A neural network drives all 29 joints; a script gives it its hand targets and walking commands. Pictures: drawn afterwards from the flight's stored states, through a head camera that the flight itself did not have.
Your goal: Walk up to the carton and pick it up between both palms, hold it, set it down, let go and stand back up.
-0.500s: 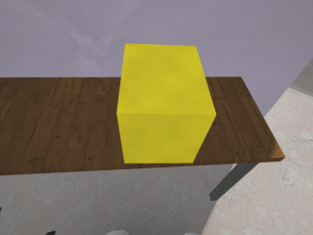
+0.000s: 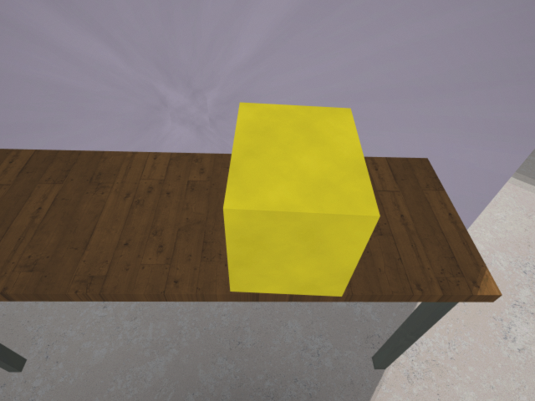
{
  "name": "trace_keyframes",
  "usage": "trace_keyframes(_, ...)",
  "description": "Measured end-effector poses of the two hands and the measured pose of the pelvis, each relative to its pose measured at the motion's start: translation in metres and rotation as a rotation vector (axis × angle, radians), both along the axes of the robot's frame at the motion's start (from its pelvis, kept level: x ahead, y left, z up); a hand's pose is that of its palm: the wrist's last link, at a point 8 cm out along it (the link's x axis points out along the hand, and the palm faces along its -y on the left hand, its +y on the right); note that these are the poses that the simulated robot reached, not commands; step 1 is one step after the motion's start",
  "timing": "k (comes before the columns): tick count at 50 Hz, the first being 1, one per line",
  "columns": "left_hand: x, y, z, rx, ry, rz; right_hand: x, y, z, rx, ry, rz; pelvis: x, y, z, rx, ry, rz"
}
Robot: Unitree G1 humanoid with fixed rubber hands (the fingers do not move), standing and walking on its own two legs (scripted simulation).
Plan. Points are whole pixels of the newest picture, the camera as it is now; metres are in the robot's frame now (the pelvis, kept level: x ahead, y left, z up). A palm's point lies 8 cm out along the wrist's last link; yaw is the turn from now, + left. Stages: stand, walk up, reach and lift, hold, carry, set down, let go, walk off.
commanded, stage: walk up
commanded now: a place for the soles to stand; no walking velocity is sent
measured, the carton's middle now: (290, 199) +0.48 -0.06 +0.00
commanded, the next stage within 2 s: stand in 0.74 s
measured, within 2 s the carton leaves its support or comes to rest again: neither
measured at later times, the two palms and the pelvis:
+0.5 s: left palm out of the picture +0.03 +0.25 -0.14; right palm out of the picture +0.05 -0.24 -0.13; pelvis +0.02 +0.00 +0.00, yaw +3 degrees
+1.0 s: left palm out of the picture +0.01 +0.25 -0.15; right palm out of the picture +0.05 -0.25 -0.14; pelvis +0.01 -0.01 -0.01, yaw +5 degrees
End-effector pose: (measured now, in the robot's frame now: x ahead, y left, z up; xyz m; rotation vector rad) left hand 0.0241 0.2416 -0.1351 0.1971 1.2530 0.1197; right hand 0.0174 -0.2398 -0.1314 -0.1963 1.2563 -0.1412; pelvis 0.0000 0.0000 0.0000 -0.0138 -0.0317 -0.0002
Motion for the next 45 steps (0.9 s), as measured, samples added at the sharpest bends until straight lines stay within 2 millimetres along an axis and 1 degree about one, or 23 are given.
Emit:
trace_keyframes(4,0.006,-0.001,-0.004,-0.01,0.006,0.001,-0.009,-0.002,0.003,-0.018,0.056,-0.003,0.005,0.0,0.001,0.001,0.009,0.007)
trace_keyframes(8,0.01,-0.002,-0.006,-0.014,0.017,0.001,-0.008,-0.005,0.005,-0.033,0.083,0.003,0.01,0.001,0.002,0.003,0.017,0.016)
trace_keyframes(15,0.014,-0.001,-0.007,-0.006,0.027,0.011,0.014,-0.002,0.003,-0.034,0.059,0.025,0.017,0.002,0.001,0.001,0.013,0.033)
trace_keyframes(20,0.014,0.002,-0.006,0.002,0.028,0.028,0.029,0.003,0.001,-0.026,0.036,0.045,0.018,0.002,0.001,0.002,0.01,0.043)
trace_keyframes(26,0.004,0.004,-0.006,0.011,0.051,0.047,0.034,0.004,-0.001,-0.021,0.035,0.061,0.016,0.002,0.002,0.001,0.008,0.059)
trace_keyframes(36,-0.02,-0.001,-0.01,0.003,0.101,0.082,0.026,-0.002,-0.001,-0.037,0.074,0.077,0.014,-0.001,0.001,-0.004,0.004,0.081)
trace_keyframes(45,-0.031,-0.002,-0.012,0.003,0.124,0.106,0.019,-0.008,-0.002,-0.05,0.103,0.086,0.013,-0.004,0.0,-0.007,0.007,0.098)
